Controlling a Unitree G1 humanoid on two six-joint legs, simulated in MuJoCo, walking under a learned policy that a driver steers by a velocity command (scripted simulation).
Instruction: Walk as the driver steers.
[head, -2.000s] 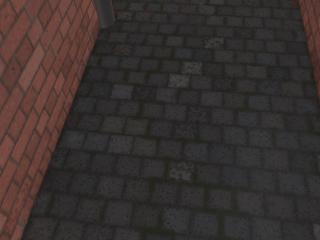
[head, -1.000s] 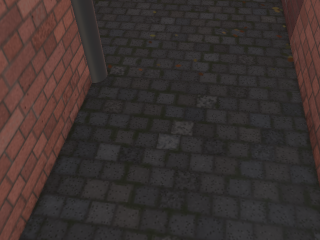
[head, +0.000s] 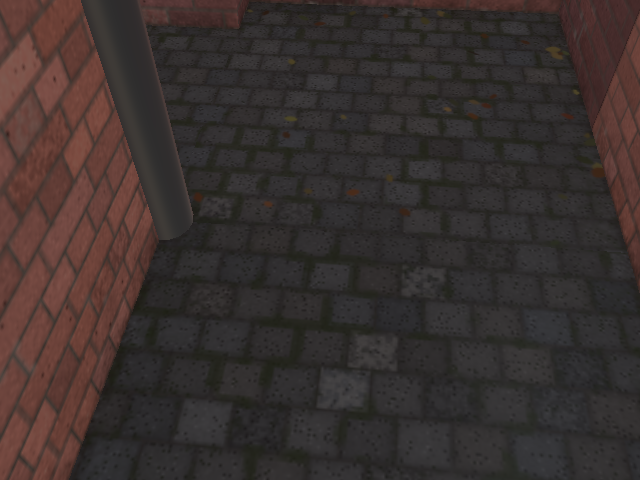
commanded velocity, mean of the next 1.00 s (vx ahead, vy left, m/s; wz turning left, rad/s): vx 0.07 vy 0.00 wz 0.00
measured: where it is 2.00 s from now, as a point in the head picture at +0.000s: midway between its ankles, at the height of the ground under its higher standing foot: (375, 431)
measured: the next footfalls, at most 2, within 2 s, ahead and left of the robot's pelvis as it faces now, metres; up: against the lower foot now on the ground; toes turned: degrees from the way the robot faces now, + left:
right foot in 1.04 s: +0.13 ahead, -0.17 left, +0.00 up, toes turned -4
left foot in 1.56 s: +0.51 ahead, +0.05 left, +0.00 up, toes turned +2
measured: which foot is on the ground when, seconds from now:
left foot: down 0.00-1.00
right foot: down 0.00-0.80, up 0.82-1.00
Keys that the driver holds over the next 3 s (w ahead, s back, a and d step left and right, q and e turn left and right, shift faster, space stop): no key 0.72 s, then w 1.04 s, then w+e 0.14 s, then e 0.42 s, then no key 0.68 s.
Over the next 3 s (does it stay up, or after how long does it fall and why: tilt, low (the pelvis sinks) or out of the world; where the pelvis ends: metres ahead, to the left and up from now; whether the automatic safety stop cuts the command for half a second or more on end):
stays up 0.75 -0.08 0.00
